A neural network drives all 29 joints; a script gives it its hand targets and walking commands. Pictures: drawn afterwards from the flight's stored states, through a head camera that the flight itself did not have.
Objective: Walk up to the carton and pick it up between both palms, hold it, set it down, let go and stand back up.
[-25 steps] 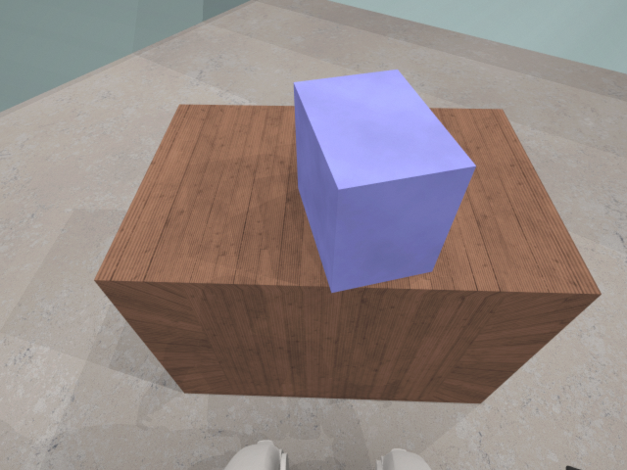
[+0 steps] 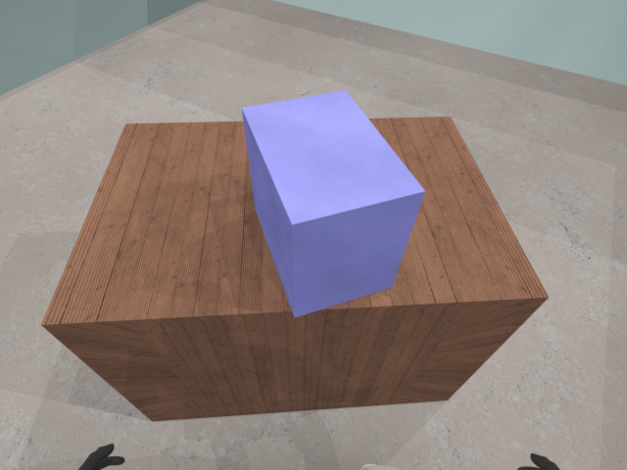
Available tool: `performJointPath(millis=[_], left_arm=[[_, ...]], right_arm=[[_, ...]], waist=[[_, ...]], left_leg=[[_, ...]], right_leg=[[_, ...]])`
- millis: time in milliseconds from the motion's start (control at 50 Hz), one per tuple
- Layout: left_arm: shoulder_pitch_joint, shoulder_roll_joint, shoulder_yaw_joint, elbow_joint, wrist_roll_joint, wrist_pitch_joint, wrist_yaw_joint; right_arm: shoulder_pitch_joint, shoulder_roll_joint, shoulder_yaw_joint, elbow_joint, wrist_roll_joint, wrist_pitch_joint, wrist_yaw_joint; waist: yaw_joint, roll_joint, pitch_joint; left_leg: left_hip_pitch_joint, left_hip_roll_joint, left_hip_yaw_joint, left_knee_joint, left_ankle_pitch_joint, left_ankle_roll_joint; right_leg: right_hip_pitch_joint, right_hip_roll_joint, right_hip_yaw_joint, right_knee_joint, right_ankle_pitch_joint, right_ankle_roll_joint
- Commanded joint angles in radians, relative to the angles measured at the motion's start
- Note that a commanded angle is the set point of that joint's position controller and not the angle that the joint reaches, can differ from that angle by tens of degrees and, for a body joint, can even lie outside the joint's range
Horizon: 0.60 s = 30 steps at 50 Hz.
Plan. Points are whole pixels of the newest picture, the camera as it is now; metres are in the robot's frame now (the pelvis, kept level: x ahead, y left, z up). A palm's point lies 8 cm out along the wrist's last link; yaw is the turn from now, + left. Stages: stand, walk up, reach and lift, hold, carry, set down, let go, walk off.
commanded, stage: walk up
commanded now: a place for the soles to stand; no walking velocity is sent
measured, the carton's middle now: (320, 202) +0.54 -0.02 +0.00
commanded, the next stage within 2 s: none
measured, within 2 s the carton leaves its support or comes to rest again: neither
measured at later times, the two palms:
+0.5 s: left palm out of the picture +0.10 +0.28 -0.09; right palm out of the picture +0.12 -0.30 -0.08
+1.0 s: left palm (163, 455) +0.18 +0.20 -0.09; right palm out of the picture +0.07 -0.43 -0.10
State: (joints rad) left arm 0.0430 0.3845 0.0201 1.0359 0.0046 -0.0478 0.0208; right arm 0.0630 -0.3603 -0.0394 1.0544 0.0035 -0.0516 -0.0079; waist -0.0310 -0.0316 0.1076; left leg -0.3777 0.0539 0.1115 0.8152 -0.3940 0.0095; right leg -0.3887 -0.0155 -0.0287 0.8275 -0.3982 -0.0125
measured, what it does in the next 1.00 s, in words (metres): steps to the right: right foot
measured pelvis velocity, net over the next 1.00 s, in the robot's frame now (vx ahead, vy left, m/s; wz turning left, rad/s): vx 0.06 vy -0.09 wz -0.08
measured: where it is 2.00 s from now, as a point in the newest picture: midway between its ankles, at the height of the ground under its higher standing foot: outside the picture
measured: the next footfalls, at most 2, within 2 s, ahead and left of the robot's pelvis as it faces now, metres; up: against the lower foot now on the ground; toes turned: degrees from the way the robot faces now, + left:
right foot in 0.80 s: +0.11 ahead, -0.19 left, +0.00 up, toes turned +3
left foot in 1.20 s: +0.12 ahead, +0.07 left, +0.00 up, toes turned +2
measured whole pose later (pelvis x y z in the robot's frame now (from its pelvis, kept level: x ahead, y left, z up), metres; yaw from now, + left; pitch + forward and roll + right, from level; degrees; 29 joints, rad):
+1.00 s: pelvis +0.06 -0.09 +0.01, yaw -5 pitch -4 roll +0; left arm 0.12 0.34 0.06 0.98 0.02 -0.03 -0.01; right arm 0.16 -0.43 -0.06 1.06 0.00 -0.01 -0.02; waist -0.03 0.02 0.13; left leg -0.36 0.04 -0.02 0.99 -0.53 0.01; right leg -0.30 -0.01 -0.08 0.71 -0.35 -0.04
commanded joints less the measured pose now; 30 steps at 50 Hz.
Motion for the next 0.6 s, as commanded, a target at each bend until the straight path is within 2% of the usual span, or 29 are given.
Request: performJointPath(millis=[0,20,40,80,100,120,140,180,200,220,260,280,300,320,340,360,380,400,420,440,460,480,500,520,540,560,580], left_arm=[[-0.013,0.214,0.032,-0.028,-0.002,-0.014,0.007],[-0.016,0.235,0.037,-0.006,-0.004,-0.015,0.006],[-0.028,0.232,0.044,-0.007,0.004,-0.014,0.001],[-0.069,0.230,0.038,-0.014,0.002,-0.008,-0.003],[-0.050,0.220,0.035,-0.016,0.003,-0.005,-0.004],[-0.023,0.219,0.039,0.003,-0.005,-0.006,-0.007],[-0.014,0.224,0.032,0.006,0.003,-0.005,-0.006],[-0.017,0.200,0.026,0.009,-0.005,-0.007,-0.010],[-0.047,0.200,0.030,0.015,-0.001,-0.007,-0.014],[-0.055,0.210,0.030,0.012,0.010,-0.007,-0.017],[-0.046,0.206,0.032,0.020,0.004,-0.004,-0.017],[-0.057,0.215,0.037,0.017,0.007,-0.007,-0.016],[-0.040,0.222,0.032,0.017,0.004,-0.014,-0.016],[-0.045,0.209,0.023,0.015,0.001,-0.012,-0.018],[-0.037,0.206,0.027,0.020,0.001,-0.017,-0.013],[-0.013,0.196,0.029,0.021,0.004,-0.016,-0.011],[-0.019,0.202,0.032,0.020,0.001,-0.014,-0.011],[-0.029,0.207,0.030,0.028,0.004,-0.015,-0.009],[-0.027,0.198,0.030,0.027,0.003,-0.012,-0.010],[-0.024,0.198,0.025,0.035,-0.002,-0.008,-0.008],[-0.024,0.183,0.029,0.032,-0.005,-0.006,-0.006],[-0.015,0.171,0.022,0.027,-0.009,-0.003,-0.011],[-0.031,0.226,0.054,-0.047,0.028,0.022,-0.033],[-0.066,0.218,0.060,-0.060,0.039,0.043,-0.041],[-0.049,0.222,0.057,-0.079,0.052,0.060,-0.041],[-0.027,0.213,0.068,-0.078,0.046,0.067,-0.043],[-0.028,0.213,0.069,-0.091,0.050,0.064,-0.045]], right_arm=[[-0.067,-0.248,-0.039,-0.053,-0.007,-0.017,-0.004],[-0.100,-0.236,-0.027,-0.047,0.000,-0.013,0.000],[-0.082,-0.239,-0.027,-0.041,-0.009,-0.013,0.000],[-0.084,-0.244,-0.029,-0.029,-0.016,-0.010,0.003],[-0.083,-0.249,-0.029,-0.028,-0.011,-0.013,0.000],[-0.099,-0.245,-0.026,-0.038,-0.009,-0.012,0.002],[-0.103,-0.237,-0.027,-0.024,-0.011,-0.007,0.005],[-0.148,-0.228,-0.017,-0.039,-0.008,0.000,0.004],[-0.127,-0.226,-0.017,-0.031,-0.016,0.002,0.008],[-0.110,-0.235,-0.016,-0.014,-0.013,0.003,0.006],[-0.116,-0.232,-0.023,-0.021,-0.011,0.003,0.011],[-0.107,-0.218,-0.019,-0.022,-0.018,0.003,0.013],[-0.117,-0.218,-0.017,-0.010,-0.014,0.001,0.012],[-0.099,-0.218,-0.016,-0.004,-0.015,-0.001,0.012],[-0.121,-0.202,-0.017,0.001,-0.009,-0.002,0.010],[-0.120,-0.214,-0.011,-0.010,-0.007,-0.004,0.008],[-0.114,-0.210,-0.008,-0.007,-0.007,-0.005,0.008],[-0.101,-0.207,-0.011,0.006,-0.006,-0.004,0.009],[-0.091,-0.203,-0.004,0.007,-0.008,-0.004,0.009],[-0.115,-0.198,-0.014,0.005,-0.003,-0.004,0.006],[-0.104,-0.213,-0.013,0.012,-0.007,-0.002,0.007],[-0.105,-0.214,-0.012,0.015,-0.004,-0.001,0.004],[0.074,-0.320,-0.055,0.035,-0.007,-0.013,-0.015],[0.148,-0.356,-0.083,0.062,-0.011,-0.015,-0.029],[0.134,-0.385,-0.085,0.045,-0.013,-0.024,-0.043],[0.116,-0.374,-0.095,0.028,-0.018,-0.028,-0.046],[0.127,-0.387,-0.098,0.022,-0.012,-0.032,-0.049]], waist=[[0.018,0.079,-0.187],[0.031,0.032,-0.168],[0.019,-0.002,-0.140],[0.012,0.037,-0.141],[0.019,0.025,-0.159],[0.035,0.079,-0.140],[0.032,0.030,-0.130],[0.031,0.064,-0.094],[0.021,0.060,-0.082],[0.017,0.024,-0.068],[0.017,0.022,-0.112],[0.026,0.001,-0.076],[0.028,-0.009,-0.118],[0.021,0.019,-0.170],[0.027,-0.002,-0.167],[0.032,0.002,-0.198],[0.033,0.000,-0.197],[0.024,0.001,-0.224],[0.026,0.006,-0.245],[0.028,-0.006,-0.229],[0.030,0.034,-0.210],[0.025,0.020,-0.203],[-0.009,-0.010,-0.231],[-0.048,0.070,-0.191],[-0.055,0.109,-0.152],[-0.038,0.074,-0.095],[-0.045,0.076,-0.093]], left_leg=[[0.118,0.160,-0.191,-0.222,0.258,0.072],[0.088,0.155,-0.183,-0.261,0.196,0.059],[0.073,0.131,-0.171,-0.292,0.148,0.062],[0.123,0.123,-0.150,-0.323,0.165,0.040],[0.118,0.152,-0.189,-0.340,0.140,0.062],[0.126,0.158,-0.195,-0.364,0.096,0.052],[0.111,0.155,-0.192,-0.380,0.045,0.054],[0.124,0.126,-0.149,-0.374,-0.018,0.040],[0.148,0.097,-0.131,-0.391,-0.033,0.029],[0.160,0.094,-0.139,-0.407,-0.018,0.030],[0.182,0.101,-0.138,-0.409,-0.044,0.030],[0.178,0.087,-0.119,-0.409,0.008,0.022],[0.223,0.085,-0.107,-0.400,0.089,0.017],[0.264,0.081,-0.108,-0.404,0.123,0.019],[0.267,0.099,-0.100,-0.400,0.205,0.014],[0.265,0.109,-0.116,-0.389,0.245,0.024],[0.260,0.109,-0.095,-0.399,0.279,0.020],[0.303,0.104,-0.087,-0.409,0.324,0.014],[0.338,0.112,-0.098,-0.422,0.377,0.010],[0.351,0.132,-0.103,-0.417,0.395,0.013],[0.333,0.117,-0.090,-0.433,0.377,0.007],[0.332,0.124,-0.099,-0.442,0.378,0.012],[0.437,0.159,-0.161,-0.423,0.277,0.053],[0.538,0.284,-0.287,-0.486,0.151,0.114],[0.489,0.427,-0.434,-0.544,0.098,0.201],[0.469,0.430,-0.411,-0.564,0.108,0.218],[0.423,0.462,-0.465,-0.575,0.153,0.251]], right_leg=[[0.064,-0.107,0.156,-0.238,0.282,-0.059],[0.074,-0.110,0.158,-0.283,0.256,-0.057],[0.089,-0.112,0.171,-0.300,0.228,-0.063],[0.074,-0.123,0.166,-0.291,0.252,-0.065],[0.103,-0.101,0.129,-0.274,0.244,-0.046],[0.082,-0.095,0.138,-0.295,0.249,-0.052],[0.113,-0.100,0.130,-0.320,0.189,-0.053],[0.052,-0.112,0.169,-0.390,0.161,-0.053],[0.017,-0.123,0.200,-0.425,0.088,-0.057],[0.036,-0.119,0.208,-0.432,0.096,-0.052],[0.046,-0.118,0.185,-0.442,0.070,-0.045],[0.035,-0.129,0.201,-0.471,0.037,-0.044],[0.059,-0.142,0.207,-0.459,0.109,-0.044],[0.082,-0.138,0.196,-0.473,0.156,-0.038],[0.118,-0.138,0.173,-0.467,0.290,-0.033],[0.147,-0.132,0.164,-0.462,0.337,-0.031],[0.189,-0.129,0.135,-0.431,0.436,-0.030],[0.181,-0.131,0.146,-0.418,0.454,-0.038],[0.182,-0.130,0.119,-0.399,0.466,-0.028],[0.166,-0.116,0.116,-0.408,0.490,-0.016],[0.174,-0.108,0.130,-0.429,0.428,-0.023],[0.180,-0.115,0.117,-0.450,0.441,-0.014],[0.077,-0.044,0.081,-0.299,0.304,-0.041],[-0.121,-0.009,0.018,-0.159,0.070,-0.030],[-0.213,-0.053,0.078,-0.031,-0.135,-0.005],[-0.281,-0.033,0.108,0.060,-0.141,-0.011],[-0.264,-0.039,0.139,0.115,-0.152,-0.003]])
